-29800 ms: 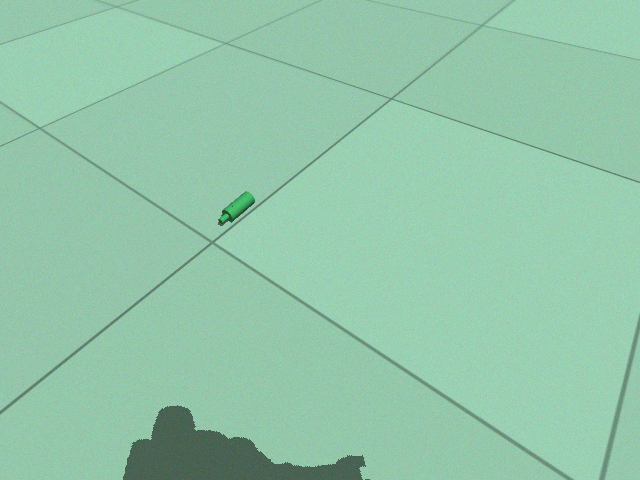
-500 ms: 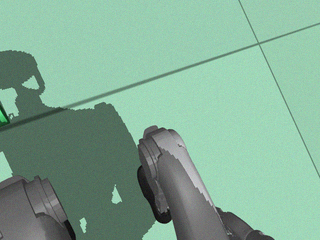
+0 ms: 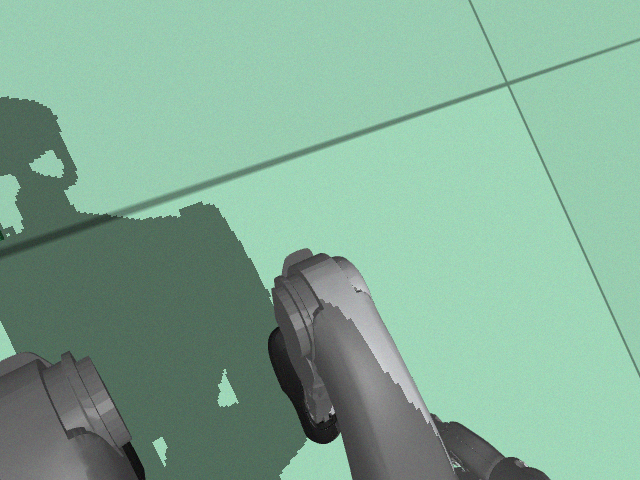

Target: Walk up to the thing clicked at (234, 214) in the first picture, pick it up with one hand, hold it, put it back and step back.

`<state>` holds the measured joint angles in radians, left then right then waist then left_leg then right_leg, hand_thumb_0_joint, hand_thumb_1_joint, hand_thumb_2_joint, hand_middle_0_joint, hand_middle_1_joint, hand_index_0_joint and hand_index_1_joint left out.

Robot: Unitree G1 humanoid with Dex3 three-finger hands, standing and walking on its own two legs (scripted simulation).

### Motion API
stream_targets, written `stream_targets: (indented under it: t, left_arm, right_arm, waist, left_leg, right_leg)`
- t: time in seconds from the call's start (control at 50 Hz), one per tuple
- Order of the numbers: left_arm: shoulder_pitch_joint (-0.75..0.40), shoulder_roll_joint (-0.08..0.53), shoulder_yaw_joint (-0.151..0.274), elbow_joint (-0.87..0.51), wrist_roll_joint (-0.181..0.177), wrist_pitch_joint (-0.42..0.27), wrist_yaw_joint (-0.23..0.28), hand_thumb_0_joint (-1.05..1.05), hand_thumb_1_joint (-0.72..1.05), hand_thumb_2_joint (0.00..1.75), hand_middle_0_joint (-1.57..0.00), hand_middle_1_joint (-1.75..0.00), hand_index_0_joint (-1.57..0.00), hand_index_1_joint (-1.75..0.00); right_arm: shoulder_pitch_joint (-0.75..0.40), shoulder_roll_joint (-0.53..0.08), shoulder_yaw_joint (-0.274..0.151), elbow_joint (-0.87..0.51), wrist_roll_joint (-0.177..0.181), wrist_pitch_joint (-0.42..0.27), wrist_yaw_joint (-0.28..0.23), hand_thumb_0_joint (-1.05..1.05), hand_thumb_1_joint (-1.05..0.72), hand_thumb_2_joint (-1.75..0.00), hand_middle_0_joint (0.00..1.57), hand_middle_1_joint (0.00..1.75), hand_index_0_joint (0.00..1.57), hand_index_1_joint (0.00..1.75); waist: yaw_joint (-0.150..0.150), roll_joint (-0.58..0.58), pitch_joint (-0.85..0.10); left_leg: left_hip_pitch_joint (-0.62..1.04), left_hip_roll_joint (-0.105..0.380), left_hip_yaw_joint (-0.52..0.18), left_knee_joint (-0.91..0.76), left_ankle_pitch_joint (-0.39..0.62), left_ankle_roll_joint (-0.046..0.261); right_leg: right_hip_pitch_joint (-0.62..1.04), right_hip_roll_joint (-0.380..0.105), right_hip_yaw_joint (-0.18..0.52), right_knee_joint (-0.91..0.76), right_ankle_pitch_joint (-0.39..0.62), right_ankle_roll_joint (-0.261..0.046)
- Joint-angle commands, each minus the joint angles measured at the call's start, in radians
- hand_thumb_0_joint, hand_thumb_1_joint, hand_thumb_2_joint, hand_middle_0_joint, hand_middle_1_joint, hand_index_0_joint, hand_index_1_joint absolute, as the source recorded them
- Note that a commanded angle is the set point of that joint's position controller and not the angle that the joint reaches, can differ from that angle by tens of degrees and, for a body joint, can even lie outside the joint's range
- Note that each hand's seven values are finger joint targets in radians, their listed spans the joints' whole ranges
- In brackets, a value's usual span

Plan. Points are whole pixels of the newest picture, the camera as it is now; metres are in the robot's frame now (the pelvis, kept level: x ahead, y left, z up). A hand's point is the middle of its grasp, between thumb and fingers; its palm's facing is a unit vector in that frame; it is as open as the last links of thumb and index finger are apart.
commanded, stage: open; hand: left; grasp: from above
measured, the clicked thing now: out of the picture +0.44 +0.33 -0.26
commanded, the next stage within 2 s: withdraw in 0.52 s
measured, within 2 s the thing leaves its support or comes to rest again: neither
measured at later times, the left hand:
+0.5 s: hand out of the picture +0.44 +0.31 -0.24, palm faces -0.43 -0.19 -0.88, open 13.0 cm
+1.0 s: hand out of the picture +0.46 +0.33 -0.15, palm faces -0.28 -0.12 -0.95, open 14.0 cm
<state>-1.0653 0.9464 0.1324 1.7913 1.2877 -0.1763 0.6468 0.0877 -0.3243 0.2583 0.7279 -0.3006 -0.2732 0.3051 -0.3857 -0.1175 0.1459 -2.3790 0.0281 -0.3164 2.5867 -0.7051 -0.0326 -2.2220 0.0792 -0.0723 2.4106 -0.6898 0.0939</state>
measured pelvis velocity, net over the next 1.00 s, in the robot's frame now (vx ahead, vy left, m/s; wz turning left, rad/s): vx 0.01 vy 0.00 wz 0.04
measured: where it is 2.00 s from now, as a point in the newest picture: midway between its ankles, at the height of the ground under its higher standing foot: (232, 453)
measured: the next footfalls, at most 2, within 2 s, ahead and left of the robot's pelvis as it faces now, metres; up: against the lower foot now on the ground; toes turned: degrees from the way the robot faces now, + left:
none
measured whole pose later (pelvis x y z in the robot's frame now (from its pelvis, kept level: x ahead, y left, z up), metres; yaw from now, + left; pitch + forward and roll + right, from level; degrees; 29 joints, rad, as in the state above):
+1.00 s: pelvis +0.01 +0.00 +0.02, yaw +2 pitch +32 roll -13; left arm -0.95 0.76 0.11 1.42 1.22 -0.07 0.51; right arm 0.15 -0.29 0.12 0.76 -0.20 -0.17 0.32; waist -0.29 -0.01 -0.04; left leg -2.39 0.03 -0.26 2.51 -0.71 -0.03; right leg -2.25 0.04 -0.05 2.37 -0.71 0.07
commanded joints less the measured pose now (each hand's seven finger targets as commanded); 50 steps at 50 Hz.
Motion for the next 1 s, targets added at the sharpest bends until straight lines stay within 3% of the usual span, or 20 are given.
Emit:
stream_targets:
  t: [0.0, 0.04, 0.1, 0.14, 0.2, 0.24, 0.28, 0.36, 0.42, 0.54, 0.58, 0.62, 0.68, 0.74, 0.8, 0.82, 0.86, 0.88, 0.94, 0.98]
  left_arm:
    - [-0.269, 0.192, 0.004, -0.143, -0.025, -0.003, 0.029, 0.00, -0.15, 0.68, -0.40, -0.68, -0.40, -0.67]
    - [-0.238, 0.146, -0.038, -0.091, -0.025, 0.003, 0.013, 0.00, -0.18, 0.69, -0.37, -0.70, -0.38, -0.70]
    - [-0.260, 0.198, -0.006, -0.146, -0.037, -0.004, 0.019, 0.00, -0.24, 0.75, -0.33, -0.74, -0.33, -0.74]
    - [-0.227, 0.182, -0.003, -0.120, -0.030, -0.002, 0.022, 0.00, -0.28, 0.78, -0.29, -0.78, -0.29, -0.78]
    - [-0.239, 0.163, -0.016, -0.109, -0.036, -0.004, 0.017, 0.00, -0.30, 0.80, -0.27, -0.81, -0.27, -0.81]
    - [-0.253, 0.195, 0.000, -0.147, -0.036, -0.006, 0.024, 0.00, -0.32, 0.83, -0.26, -0.82, -0.25, -0.82]
    - [-0.232, 0.164, -0.018, -0.096, -0.025, -0.003, 0.020, 0.00, -0.34, 0.84, -0.23, -0.85, -0.23, -0.85]
    - [-0.250, 0.187, -0.006, -0.122, -0.038, -0.010, 0.025, 0.00, -0.38, 0.89, -0.20, -0.88, -0.20, -0.89]
    - [-0.250, 0.174, -0.020, -0.116, -0.028, -0.009, 0.019, 0.00, -0.38, 0.91, -0.19, -0.91, -0.19, -0.92]
    - [-0.248, 0.183, -0.004, -0.140, -0.022, -0.011, 0.024, 0.00, -0.40, 0.93, -0.16, -0.96, -0.16, -0.96]
    - [-0.244, 0.171, -0.026, -0.112, -0.023, -0.008, 0.023, 0.00, -0.41, 0.96, -0.15, -0.98, -0.15, -0.98]
    - [-0.247, 0.189, 0.001, -0.140, -0.030, -0.007, 0.030, 0.00, -0.45, 0.93, -0.12, -0.96, -0.13, -0.95]
    - [-0.278, 0.168, -0.023, -0.160, -0.017, -0.006, 0.024, 0.00, -0.48, 0.96, -0.10, -0.98, -0.10, -0.97]
    - [-0.300, 0.218, 0.022, -0.287, -0.024, -0.006, 0.026, 0.00, -0.50, 0.97, -0.10, -0.98, -0.10, -0.97]
    - [-0.245, 0.149, 0.009, -0.346, -0.032, 0.023, 0.010, 0.00, -0.52, 0.99, -0.08, -0.99, -0.08, -0.99]
    - [-0.246, 0.168, 0.038, -0.445, -0.036, 0.033, 0.004, 0.00, -0.53, 0.99, -0.08, -0.99, -0.07, -0.99]
    - [-0.196, 0.089, 0.004, -0.466, -0.055, 0.066, -0.031, 0.00, -0.54, 1.00, -0.07, -0.98, -0.07, -0.99]
    - [-0.185, 0.108, 0.026, -0.534, -0.066, 0.083, -0.047, 0.00, -0.53, 1.00, -0.07, -0.99, -0.07, -0.99]
    - [-0.171, 0.026, -0.021, -0.548, -0.094, 0.131, -0.132, 0.00, -0.53, 1.00, -0.08, -0.98, -0.07, -0.99]
    - [-0.195, -0.016, -0.046, -0.571, -0.113, 0.150, -0.202, 0.00, -0.54, 1.02, -0.08, -0.99, -0.06, -1.00]
  right_arm:
    - [0.175, -0.323, -0.089, 0.005, 0.008, 0.001, -0.004, 0.00, -0.89, -0.90, 0.20, 0.30, 0.20, 0.30]
    - [0.164, -0.329, -0.096, 0.000, 0.007, -0.001, -0.002, 0.00, -0.90, -0.90, 0.20, 0.30, 0.20, 0.30]
    - [0.171, -0.331, -0.093, 0.003, 0.019, 0.001, -0.007, 0.00, -0.90, -0.90, 0.20, 0.30, 0.20, 0.30]
    - [0.176, -0.325, -0.093, -0.001, 0.012, 0.003, -0.003, 0.00, -0.90, -0.90, 0.20, 0.30, 0.20, 0.30]
    - [0.183, -0.318, -0.086, -0.005, 0.013, 0.004, -0.004, 0.00, -0.89, -0.90, 0.20, 0.30, 0.20, 0.30]
    - [0.179, -0.330, -0.097, 0.002, 0.018, 0.008, -0.012, 0.00, -0.90, -0.90, 0.20, 0.30, 0.20, 0.30]
    - [0.185, -0.322, -0.089, 0.000, 0.006, 0.007, -0.006, 0.00, -0.89, -0.90, 0.20, 0.30, 0.20, 0.30]
    - [0.179, -0.330, -0.095, -0.002, 0.013, 0.011, -0.016, 0.00, -0.89, -0.90, 0.20, 0.30, 0.20, 0.30]
    - [0.180, -0.320, -0.085, -0.007, 0.011, 0.013, -0.014, 0.00, -0.89, -0.90, 0.20, 0.30, 0.20, 0.30]
    - [0.179, -0.325, -0.088, -0.009, 0.007, 0.018, -0.019, 0.00, -0.89, -0.90, 0.20, 0.30, 0.20, 0.30]
    - [0.170, -0.324, -0.085, -0.011, 0.007, 0.020, -0.020, 0.00, -0.89, -0.90, 0.20, 0.30, 0.20, 0.30]
    - [0.187, -0.330, -0.090, -0.010, 0.008, 0.022, -0.022, 0.00, -0.90, -0.90, 0.20, 0.30, 0.20, 0.30]
    - [0.188, -0.319, -0.087, -0.006, 0.004, 0.017, -0.015, 0.00, -0.90, -0.90, 0.20, 0.30, 0.20, 0.30]
    - [0.185, -0.315, -0.109, 0.004, 0.015, 0.021, -0.013, 0.00, -0.90, -0.90, 0.20, 0.30, 0.20, 0.30]
    - [0.181, -0.303, -0.149, -0.002, 0.028, 0.032, -0.001, 0.00, -0.90, -0.90, 0.20, 0.30, 0.20, 0.30]
    - [0.196, -0.307, -0.169, 0.000, 0.037, 0.041, 0.000, 0.00, -0.90, -0.90, 0.20, 0.30, 0.20, 0.30]
    - [0.186, -0.283, -0.193, -0.001, 0.061, 0.056, 0.012, 0.00, -0.90, -0.90, 0.20, 0.30, 0.20, 0.30]
    - [0.191, -0.288, -0.210, 0.000, 0.081, 0.073, 0.010, 0.00, -0.90, -0.90, 0.20, 0.30, 0.20, 0.30]
    - [0.203, -0.275, -0.251, 0.006, 0.131, 0.119, 0.008, 0.00, -0.90, -0.90, 0.20, 0.30, 0.20, 0.30]
    - [0.236, -0.266, -0.273, 0.004, 0.152, 0.149, -0.001, 0.00, -0.90, -0.90, 0.20, 0.30, 0.20, 0.30]
  waist:
    - [-0.033, 0.542, -0.654]
    - [-0.058, 0.519, -0.597]
    - [-0.031, 0.531, -0.634]
    - [-0.026, 0.518, -0.634]
    - [-0.054, 0.485, -0.605]
    - [-0.026, 0.528, -0.648]
    - [-0.057, 0.515, -0.616]
    - [-0.044, 0.516, -0.616]
    - [-0.054, 0.503, -0.613]
    - [-0.036, 0.539, -0.640]
    - [-0.053, 0.501, -0.608]
    - [-0.036, 0.528, -0.646]
    - [-0.055, 0.553, -0.642]
    - [-0.007, 0.627, -0.744]
    - [0.018, 0.667, -0.775]
    - [0.055, 0.705, -0.858]
    - [0.075, 0.701, -0.864]
    - [0.111, 0.703, -0.911]
    - [0.125, 0.637, -0.882]
    - [0.107, 0.554, -0.868]
  left_leg:
    - [0.541, 0.030, 0.149, -0.279, 0.211, 0.015]
    - [0.521, 0.030, 0.154, -0.267, 0.181, 0.019]
    - [0.524, 0.029, 0.156, -0.278, 0.196, 0.018]
    - [0.525, 0.031, 0.156, -0.275, 0.213, 0.019]
    - [0.500, 0.027, 0.160, -0.267, 0.199, 0.025]
    - [0.531, 0.029, 0.159, -0.278, 0.212, 0.019]
    - [0.529, 0.030, 0.159, -0.273, 0.215, 0.021]
    - [0.516, 0.029, 0.160, -0.281, 0.183, 0.022]
    - [0.511, 0.029, 0.161, -0.274, 0.191, 0.024]
    - [0.546, 0.030, 0.148, -0.298, 0.196, 0.013]
    - [0.509, 0.030, 0.159, -0.280, 0.179, 0.021]
    - [0.539, 0.028, 0.159, -0.290, 0.214, 0.018]
    - [0.554, 0.029, 0.155, -0.284, 0.219, 0.016]
    - [0.609, 0.030, 0.159, -0.299, 0.241, 0.007]
    - [0.619, 0.026, 0.181, -0.314, 0.247, 0.004]
    - [0.657, 0.021, 0.181, -0.331, 0.287, 0.000]
    - [0.661, 0.017, 0.199, -0.337, 0.306, 0.001]
    - [0.665, 0.014, 0.205, -0.357, 0.314, 0.005]
    - [0.612, 0.007, 0.220, -0.392, 0.264, 0.015]
    - [0.579, 0.002, 0.224, -0.412, 0.228, 0.028]
  right_leg:
    - [0.305, 0.021, -0.213, -0.178, 0.286, -0.097]
    - [0.286, 0.024, -0.211, -0.182, 0.272, -0.095]
    - [0.313, 0.023, -0.204, -0.192, 0.280, -0.098]
    - [0.320, 0.026, -0.207, -0.195, 0.293, -0.097]
    - [0.315, 0.023, -0.205, -0.201, 0.291, -0.092]
    - [0.320, 0.022, -0.202, -0.196, 0.293, -0.098]
    - [0.320, 0.024, -0.208, -0.193, 0.300, -0.096]
    - [0.318, 0.023, -0.200, -0.210, 0.271, -0.097]
    - [0.315, 0.022, -0.204, -0.202, 0.280, -0.096]
    - [0.305, 0.019, -0.213, -0.194, 0.274, -0.100]
    - [0.313, 0.022, -0.203, -0.208, 0.273, -0.095]
    - [0.328, 0.021, -0.200, -0.207, 0.298, -0.098]
    - [0.305, 0.018, -0.211, -0.191, 0.302, -0.098]
    - [0.323, 0.012, -0.201, -0.188, 0.312, -0.106]
    - [0.298, 0.014, -0.189, -0.189, 0.315, -0.113]
    - [0.304, 0.010, -0.185, -0.188, 0.339, -0.117]
    - [0.271, 0.006, -0.172, -0.187, 0.349, -0.120]
    - [0.283, 0.009, -0.161, -0.203, 0.353, -0.122]
    - [0.246, -0.001, -0.136, -0.233, 0.310, -0.123]
    - [0.264, -0.003, -0.118, -0.269, 0.284, -0.122]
